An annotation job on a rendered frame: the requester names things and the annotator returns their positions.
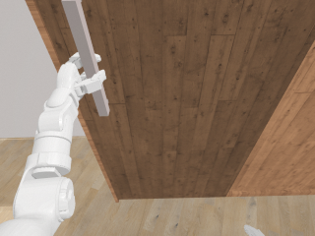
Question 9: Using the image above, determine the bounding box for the robot left upper arm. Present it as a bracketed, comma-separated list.
[0, 176, 76, 236]

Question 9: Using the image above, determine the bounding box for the robot left hand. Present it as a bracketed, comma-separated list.
[56, 52, 106, 101]

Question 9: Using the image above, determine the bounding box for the wardrobe door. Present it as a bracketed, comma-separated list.
[35, 0, 315, 200]
[229, 40, 315, 192]

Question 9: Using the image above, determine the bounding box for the robot right hand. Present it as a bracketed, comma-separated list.
[244, 224, 265, 236]

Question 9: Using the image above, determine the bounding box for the robot left forearm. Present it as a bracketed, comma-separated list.
[13, 88, 79, 219]

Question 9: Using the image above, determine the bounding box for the handle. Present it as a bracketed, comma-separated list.
[61, 0, 110, 117]

